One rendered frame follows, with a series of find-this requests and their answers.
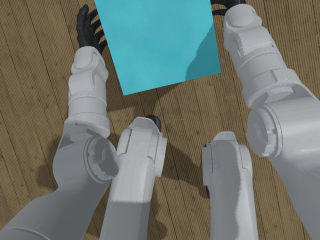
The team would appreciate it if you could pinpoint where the robot left forearm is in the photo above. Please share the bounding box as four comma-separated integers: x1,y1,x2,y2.
56,46,111,153

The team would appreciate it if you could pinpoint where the robot left thigh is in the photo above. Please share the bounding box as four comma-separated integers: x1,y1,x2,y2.
99,125,167,240

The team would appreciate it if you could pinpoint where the left robot hand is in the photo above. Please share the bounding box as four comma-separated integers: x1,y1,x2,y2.
76,4,108,56

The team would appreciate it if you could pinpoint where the right robot upper arm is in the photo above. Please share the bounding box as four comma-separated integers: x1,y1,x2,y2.
246,96,320,240

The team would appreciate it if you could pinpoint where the robot right forearm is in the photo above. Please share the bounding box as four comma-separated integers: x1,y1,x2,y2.
223,4,320,109

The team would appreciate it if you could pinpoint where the robot right foot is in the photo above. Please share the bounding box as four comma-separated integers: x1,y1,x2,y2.
205,142,210,199

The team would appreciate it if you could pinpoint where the right robot hand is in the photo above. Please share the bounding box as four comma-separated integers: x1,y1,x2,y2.
210,0,247,16

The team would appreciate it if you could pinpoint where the left robot upper arm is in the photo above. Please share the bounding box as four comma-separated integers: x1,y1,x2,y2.
0,136,121,240

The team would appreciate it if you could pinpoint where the carton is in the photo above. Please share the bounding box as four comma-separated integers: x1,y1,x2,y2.
94,0,221,96

